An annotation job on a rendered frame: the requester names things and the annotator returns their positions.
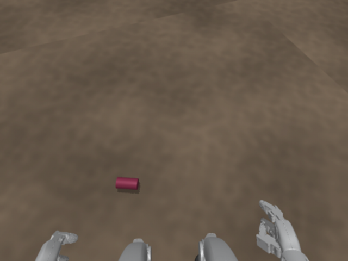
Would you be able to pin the left robot hand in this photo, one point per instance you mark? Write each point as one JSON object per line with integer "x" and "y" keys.
{"x": 51, "y": 249}

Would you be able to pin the right robot arm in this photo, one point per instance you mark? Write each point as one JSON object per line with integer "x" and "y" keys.
{"x": 293, "y": 255}

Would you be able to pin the can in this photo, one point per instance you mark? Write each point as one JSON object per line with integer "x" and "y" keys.
{"x": 127, "y": 183}

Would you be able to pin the right robot hand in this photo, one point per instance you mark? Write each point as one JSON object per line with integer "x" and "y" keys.
{"x": 282, "y": 236}

